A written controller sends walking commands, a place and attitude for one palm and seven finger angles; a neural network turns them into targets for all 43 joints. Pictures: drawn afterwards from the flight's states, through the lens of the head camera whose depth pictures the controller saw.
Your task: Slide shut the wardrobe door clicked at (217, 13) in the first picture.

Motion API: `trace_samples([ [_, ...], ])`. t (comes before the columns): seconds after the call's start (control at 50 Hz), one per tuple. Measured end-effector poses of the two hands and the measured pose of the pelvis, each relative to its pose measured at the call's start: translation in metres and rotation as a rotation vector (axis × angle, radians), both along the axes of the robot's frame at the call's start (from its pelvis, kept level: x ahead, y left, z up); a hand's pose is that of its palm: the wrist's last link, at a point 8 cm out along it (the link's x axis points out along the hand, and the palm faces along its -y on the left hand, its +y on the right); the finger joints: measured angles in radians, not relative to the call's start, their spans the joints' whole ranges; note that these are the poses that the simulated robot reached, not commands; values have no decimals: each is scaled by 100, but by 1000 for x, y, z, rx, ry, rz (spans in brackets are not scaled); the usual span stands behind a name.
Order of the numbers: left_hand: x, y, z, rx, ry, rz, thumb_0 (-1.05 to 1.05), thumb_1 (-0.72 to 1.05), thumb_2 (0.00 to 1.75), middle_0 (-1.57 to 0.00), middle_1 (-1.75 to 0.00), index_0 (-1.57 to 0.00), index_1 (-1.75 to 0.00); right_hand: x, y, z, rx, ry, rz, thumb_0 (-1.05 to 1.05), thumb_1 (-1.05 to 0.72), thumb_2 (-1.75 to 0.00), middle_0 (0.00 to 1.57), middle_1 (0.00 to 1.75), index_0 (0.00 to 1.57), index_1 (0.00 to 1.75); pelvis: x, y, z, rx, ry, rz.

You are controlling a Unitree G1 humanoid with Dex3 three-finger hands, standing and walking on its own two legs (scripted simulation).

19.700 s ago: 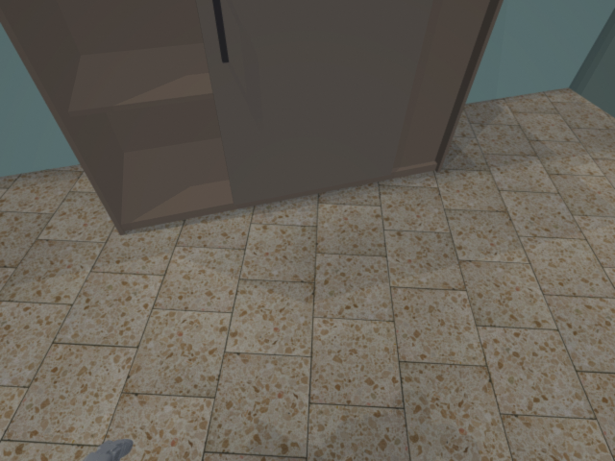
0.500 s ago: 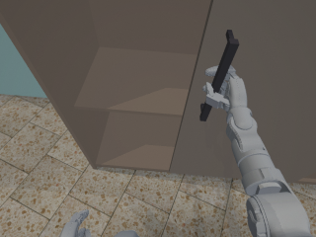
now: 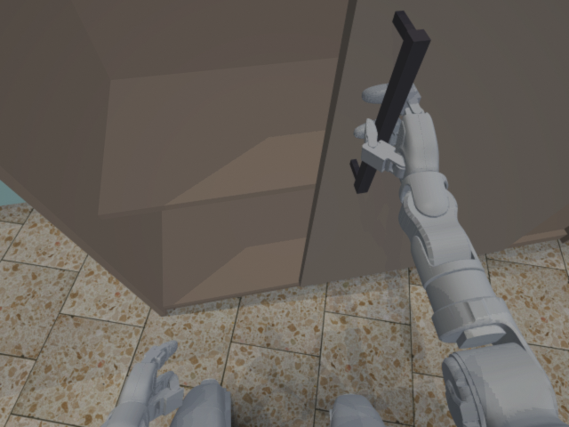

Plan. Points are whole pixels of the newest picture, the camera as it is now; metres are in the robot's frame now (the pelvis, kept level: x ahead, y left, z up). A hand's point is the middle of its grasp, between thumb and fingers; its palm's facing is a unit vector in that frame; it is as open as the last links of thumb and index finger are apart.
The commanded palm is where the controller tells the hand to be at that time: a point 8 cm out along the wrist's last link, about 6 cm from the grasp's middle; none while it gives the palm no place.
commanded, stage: step sideways, sliding the door along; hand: right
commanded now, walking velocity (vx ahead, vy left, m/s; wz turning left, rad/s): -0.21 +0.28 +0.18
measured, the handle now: (377, 120) +0.49 -0.16 +0.11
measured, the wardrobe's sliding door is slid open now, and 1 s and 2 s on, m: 0.46 0.29 0.00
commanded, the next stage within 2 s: none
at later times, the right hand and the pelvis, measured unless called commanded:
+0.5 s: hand (321, 149) +0.43 -0.07 +0.11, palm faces +0.20 +0.98 -0.08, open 6.1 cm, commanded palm +0.39 -0.03 +0.12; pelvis +0.04 +0.09 +0.01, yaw -2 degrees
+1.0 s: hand (234, 163) +0.41 +0.04 +0.11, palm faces +0.10 +0.99 -0.06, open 5.8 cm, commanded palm +0.38 +0.06 +0.12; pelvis +0.04 +0.16 +0.01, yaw +3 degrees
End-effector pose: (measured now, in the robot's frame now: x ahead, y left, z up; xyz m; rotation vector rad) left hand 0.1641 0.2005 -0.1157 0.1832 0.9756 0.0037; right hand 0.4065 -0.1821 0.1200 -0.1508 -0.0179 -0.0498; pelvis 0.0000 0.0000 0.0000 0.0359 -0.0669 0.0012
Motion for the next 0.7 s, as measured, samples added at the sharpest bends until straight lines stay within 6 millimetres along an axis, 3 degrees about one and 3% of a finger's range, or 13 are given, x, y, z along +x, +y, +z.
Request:
trace_samples([
  [0.08, 28, 15, -9, -40, -38, -11, 1, 90, 89, -20, -30, -20, -30, -1, 7, -1, -21, -28, -69, 1, -77, -87, 42, 139, 17, 140, 12, 30, -9, 23, -17, -34],
  [0.16, 48, 39, 1, 6, -71, 7, 1, 90, 89, -20, -30, -21, -30, -2, 15, -1, 2, -26, -105, 1, -76, -87, 43, 139, 19, 140, 19, 42, -3, -7, 13, -54],
  [0.24, 62, 62, 11, 11, -111, -8, 1, 90, 89, -20, -30, -20, -30, -3, 24, -2, 22, -30, -125, 2, -77, -87, 44, 139, 19, 140, 24, 60, 1, -24, 19, -27],
  [0.32, 74, 82, 5, -24, -133, -33, 1, 90, 89, -20, -30, -20, -29, -4, 35, -3, -6, -59, -169, 1, -75, -87, 45, 140, 18, 140, 35, 84, -7, -26, 8, -41],
  [0.4, 80, 96, 6, -3, -122, -13, 1, 91, 89, -20, -30, -20, -29, -6, 48, -2, 5, -53, -185, 1, -75, -87, 45, 140, 18, 140, 39, 90, 2, -31, 33, -55],
  [0.52, 83, 100, 20, 36, -125, -11, 1, 91, 89, -19, -30, -20, -29, -9, 69, -4, 70, -69, -135, 3, -78, -86, 41, 140, 22, 140, 44, 87, 8, -31, 46, -32],
  [0.7, 97, 82, 26, -75, -136, -93, 1, 90, 89, -20, -30, -20, -29, -14, 105, -3, 60, -64, -86, 2, -79, -84, 40, 140, 25, 140, 58, 114, 17, 2, 27, 22],
])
